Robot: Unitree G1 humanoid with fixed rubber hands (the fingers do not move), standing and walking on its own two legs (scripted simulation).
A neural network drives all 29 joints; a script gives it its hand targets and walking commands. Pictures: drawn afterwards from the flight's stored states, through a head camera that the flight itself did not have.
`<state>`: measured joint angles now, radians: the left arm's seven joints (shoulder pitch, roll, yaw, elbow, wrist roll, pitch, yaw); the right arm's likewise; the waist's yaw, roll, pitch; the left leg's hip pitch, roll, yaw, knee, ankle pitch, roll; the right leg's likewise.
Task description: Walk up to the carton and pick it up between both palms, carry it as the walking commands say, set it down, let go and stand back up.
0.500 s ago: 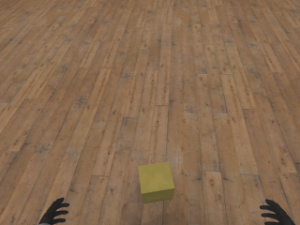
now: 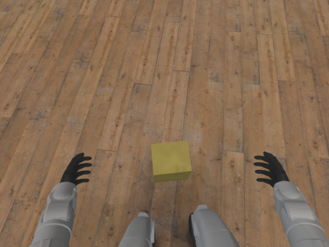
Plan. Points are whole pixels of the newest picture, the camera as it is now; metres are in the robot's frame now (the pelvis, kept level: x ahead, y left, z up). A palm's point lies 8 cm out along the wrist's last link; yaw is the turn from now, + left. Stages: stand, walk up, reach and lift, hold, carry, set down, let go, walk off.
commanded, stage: reach and lift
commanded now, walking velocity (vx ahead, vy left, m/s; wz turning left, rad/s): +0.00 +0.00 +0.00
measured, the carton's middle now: (170, 162) +0.42 -0.02 -0.61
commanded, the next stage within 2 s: none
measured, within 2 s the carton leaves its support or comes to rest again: neither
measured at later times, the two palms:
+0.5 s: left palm (104, 145) +0.38 +0.19 -0.14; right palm (242, 143) +0.36 -0.23 -0.14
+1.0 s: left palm (118, 136) +0.43 +0.17 -0.21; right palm (221, 133) +0.42 -0.19 -0.21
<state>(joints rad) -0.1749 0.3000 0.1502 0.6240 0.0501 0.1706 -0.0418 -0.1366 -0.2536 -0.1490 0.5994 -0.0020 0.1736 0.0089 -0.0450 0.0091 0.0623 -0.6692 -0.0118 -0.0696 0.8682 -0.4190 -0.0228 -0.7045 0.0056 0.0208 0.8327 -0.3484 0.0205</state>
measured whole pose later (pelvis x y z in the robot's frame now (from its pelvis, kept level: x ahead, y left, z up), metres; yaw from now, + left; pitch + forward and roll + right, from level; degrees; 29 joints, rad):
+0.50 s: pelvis -0.06 +0.00 -0.05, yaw +0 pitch +31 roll +0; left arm -0.82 0.22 0.23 0.84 0.04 0.18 0.02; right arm -0.77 -0.20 -0.27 0.79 0.00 0.17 -0.04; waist -0.03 0.01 0.00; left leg -1.25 -0.03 -0.05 1.07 -0.37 -0.02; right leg -1.28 0.00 0.05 1.02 -0.29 0.03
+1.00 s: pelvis -0.04 +0.00 -0.09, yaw +0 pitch +46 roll +1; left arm -0.96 0.15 0.36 0.82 0.12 0.07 0.02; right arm -0.92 -0.08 -0.38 0.75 -0.11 0.07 -0.07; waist -0.02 0.01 -0.10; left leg -1.58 -0.03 -0.06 1.18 -0.40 -0.04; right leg -1.63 0.01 0.04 1.14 -0.32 0.02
